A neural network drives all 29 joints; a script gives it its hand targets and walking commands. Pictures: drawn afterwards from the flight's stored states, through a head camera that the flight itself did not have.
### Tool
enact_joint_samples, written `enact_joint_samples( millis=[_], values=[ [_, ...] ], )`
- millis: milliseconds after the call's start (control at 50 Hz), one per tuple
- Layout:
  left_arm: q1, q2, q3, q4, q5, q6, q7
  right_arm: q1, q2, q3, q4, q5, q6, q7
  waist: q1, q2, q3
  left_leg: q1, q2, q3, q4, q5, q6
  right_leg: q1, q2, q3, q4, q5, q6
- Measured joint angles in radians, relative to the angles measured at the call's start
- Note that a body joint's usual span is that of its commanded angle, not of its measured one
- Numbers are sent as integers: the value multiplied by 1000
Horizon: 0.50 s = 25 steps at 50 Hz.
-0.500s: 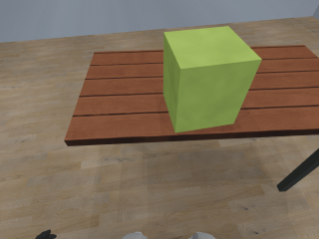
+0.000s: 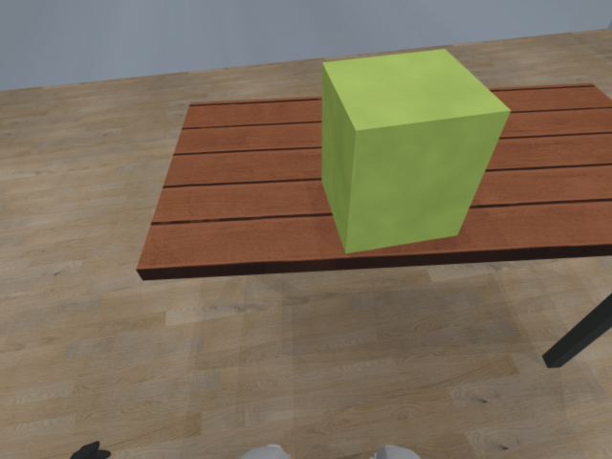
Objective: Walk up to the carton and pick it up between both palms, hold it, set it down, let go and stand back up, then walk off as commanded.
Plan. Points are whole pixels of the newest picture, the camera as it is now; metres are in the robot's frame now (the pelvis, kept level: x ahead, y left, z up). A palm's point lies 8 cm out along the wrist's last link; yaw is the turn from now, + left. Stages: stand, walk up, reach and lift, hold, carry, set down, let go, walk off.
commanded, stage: walk up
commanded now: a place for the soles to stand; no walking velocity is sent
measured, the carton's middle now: (393, 154) +0.58 -0.15 +0.09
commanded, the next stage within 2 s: none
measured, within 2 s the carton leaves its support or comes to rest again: neither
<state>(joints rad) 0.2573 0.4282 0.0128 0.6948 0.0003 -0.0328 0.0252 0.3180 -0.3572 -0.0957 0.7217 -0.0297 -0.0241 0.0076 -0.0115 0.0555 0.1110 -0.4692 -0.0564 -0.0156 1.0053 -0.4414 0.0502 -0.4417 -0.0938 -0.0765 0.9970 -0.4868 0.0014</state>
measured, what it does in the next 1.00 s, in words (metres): steps to the right: right foot, then left foot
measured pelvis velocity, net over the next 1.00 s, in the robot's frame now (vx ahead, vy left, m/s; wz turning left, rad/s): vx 0.15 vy -0.35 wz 0.00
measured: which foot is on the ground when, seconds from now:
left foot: down 0.00-0.46, up 0.48-0.76, down 0.78-0.94, up 0.96-1.00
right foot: down 0.00-0.12, up 0.14-0.42, down 0.44-0.76, up 0.78-0.92, down 0.94-1.00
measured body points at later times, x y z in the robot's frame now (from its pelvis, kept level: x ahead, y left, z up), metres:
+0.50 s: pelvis +0.05 -0.17 -0.02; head +0.07 -0.14 +0.43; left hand +0.18 +0.15 -0.12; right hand +0.11 -0.51 -0.08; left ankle +0.04 +0.06 -0.66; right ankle +0.10 -0.23 -0.68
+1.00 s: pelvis +0.15 -0.35 -0.02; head +0.16 -0.42 +0.42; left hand +0.26 -0.03 -0.07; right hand +0.21 -0.68 -0.17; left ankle +0.13 -0.13 -0.66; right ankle +0.15 -0.47 -0.68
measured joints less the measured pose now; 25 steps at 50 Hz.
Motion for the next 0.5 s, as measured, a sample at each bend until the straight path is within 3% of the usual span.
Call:
enact_joint_samples(
  millis=[140,280,380,440,500],
  values=[
    [0,37,4,1,0,5,-10,1,0,0,0,-5,-16,-6,0,-43,0,1,0,-1,-9,-22,-5,-13,8,11,24,-60,-1],
    [0,110,54,0,0,82,-66,20,0,0,1,-2,-69,-72,0,-195,-5,60,15,-1,-29,-44,-63,-72,11,81,193,-60,-1],
    [0,128,73,0,0,83,-90,20,0,0,2,-2,-87,-78,0,-281,-9,95,63,-3,-29,-90,-67,-129,11,98,190,-61,-1],
    [0,120,73,0,0,83,-110,20,-1,0,2,-2,-86,-78,0,-293,-14,107,106,-14,-27,-121,-67,-133,13,87,133,-34,-5],
    [1,78,73,-1,0,58,-113,19,-3,0,14,-4,-62,-83,2,-241,-11,67,144,-53,77,-136,-45,-116,51,7,143,-34,-73]
  ],
)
